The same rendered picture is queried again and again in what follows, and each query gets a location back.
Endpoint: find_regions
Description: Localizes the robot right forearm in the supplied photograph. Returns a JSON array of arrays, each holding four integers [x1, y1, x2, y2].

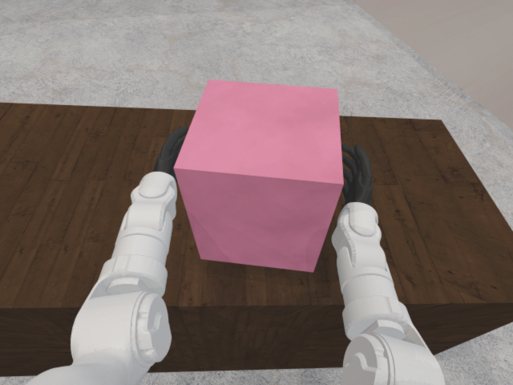
[[332, 202, 430, 351]]

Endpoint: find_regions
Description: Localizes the right robot hand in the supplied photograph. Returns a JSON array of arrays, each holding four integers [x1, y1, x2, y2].
[[341, 144, 373, 206]]

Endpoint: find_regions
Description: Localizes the robot left forearm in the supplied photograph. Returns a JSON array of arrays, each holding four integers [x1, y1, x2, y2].
[[71, 172, 177, 358]]

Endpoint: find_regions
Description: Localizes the carton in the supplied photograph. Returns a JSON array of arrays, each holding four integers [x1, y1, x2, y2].
[[174, 79, 344, 272]]

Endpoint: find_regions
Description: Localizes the right robot upper arm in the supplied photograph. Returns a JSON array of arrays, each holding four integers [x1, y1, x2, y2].
[[341, 332, 445, 385]]

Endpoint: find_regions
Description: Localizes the pedestal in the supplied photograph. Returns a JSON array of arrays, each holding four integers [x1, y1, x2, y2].
[[0, 103, 513, 377]]

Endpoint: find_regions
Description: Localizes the left robot hand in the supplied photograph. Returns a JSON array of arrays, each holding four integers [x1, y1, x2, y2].
[[153, 126, 188, 183]]

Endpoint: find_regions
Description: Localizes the left robot upper arm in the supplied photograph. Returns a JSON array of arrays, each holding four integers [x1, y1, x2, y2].
[[25, 290, 172, 385]]

